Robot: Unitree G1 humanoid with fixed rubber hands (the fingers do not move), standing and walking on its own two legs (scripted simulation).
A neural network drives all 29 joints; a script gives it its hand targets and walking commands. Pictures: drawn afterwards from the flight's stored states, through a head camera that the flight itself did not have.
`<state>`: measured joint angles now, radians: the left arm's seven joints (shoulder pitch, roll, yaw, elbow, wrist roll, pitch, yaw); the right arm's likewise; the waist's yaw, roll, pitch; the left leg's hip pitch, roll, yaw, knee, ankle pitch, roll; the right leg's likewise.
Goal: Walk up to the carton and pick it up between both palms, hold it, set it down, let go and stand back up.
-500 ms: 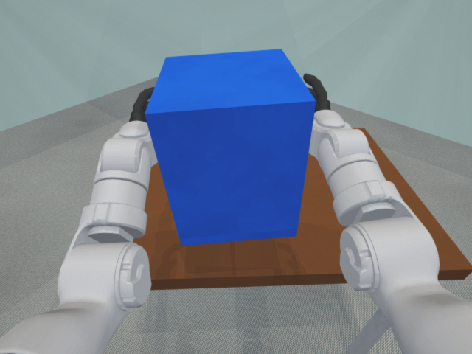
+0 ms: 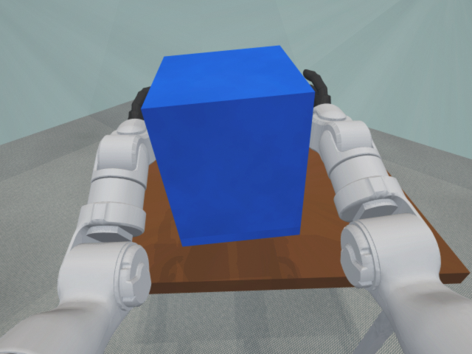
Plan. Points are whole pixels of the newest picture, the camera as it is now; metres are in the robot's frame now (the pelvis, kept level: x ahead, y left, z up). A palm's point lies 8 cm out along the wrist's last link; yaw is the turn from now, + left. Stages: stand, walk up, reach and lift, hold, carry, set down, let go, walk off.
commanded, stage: hold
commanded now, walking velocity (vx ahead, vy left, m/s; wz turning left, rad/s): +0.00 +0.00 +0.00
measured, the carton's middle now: (231, 145) +0.40 -0.01 +0.23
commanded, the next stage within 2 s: none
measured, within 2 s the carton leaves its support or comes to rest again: neither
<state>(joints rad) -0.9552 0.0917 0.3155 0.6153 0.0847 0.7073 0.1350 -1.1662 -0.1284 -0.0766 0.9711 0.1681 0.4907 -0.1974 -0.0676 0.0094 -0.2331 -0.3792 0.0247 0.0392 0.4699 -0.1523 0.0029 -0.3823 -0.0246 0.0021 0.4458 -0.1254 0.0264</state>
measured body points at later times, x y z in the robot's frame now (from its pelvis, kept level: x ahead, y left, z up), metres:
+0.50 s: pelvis +0.00 +0.00 +0.00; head -0.06 +0.00 +0.45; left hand +0.42 +0.14 +0.26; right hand +0.42 -0.15 +0.29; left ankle +0.05 +0.12 -0.74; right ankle +0.06 -0.13 -0.74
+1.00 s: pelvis +0.00 +0.00 +0.00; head -0.06 +0.00 +0.45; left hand +0.42 +0.14 +0.26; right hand +0.41 -0.15 +0.29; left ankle +0.05 +0.12 -0.74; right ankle +0.06 -0.13 -0.74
